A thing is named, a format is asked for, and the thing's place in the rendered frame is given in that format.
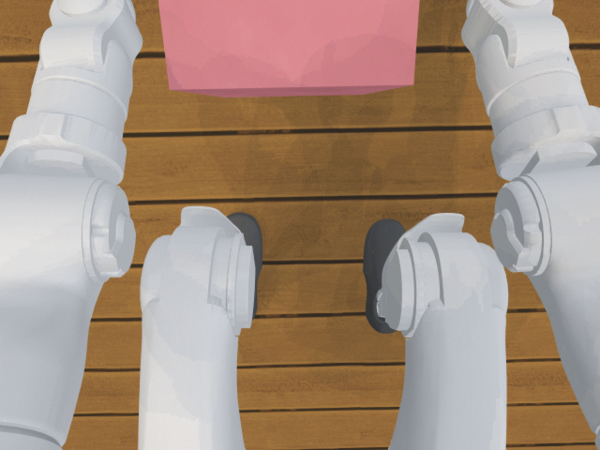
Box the left robot thigh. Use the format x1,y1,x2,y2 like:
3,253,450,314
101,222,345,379
138,226,255,450

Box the robot right forearm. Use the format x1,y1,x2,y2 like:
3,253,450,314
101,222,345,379
461,0,600,181

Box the carton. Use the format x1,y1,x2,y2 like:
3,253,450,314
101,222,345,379
158,0,420,98

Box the robot right foot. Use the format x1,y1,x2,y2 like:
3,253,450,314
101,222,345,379
363,219,406,334

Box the robot right upper arm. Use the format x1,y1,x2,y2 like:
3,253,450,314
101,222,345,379
490,165,600,450

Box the robot left forearm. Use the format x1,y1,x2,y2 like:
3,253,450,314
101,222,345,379
0,0,143,185

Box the robot left upper arm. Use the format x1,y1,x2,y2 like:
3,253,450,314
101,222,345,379
0,173,136,450

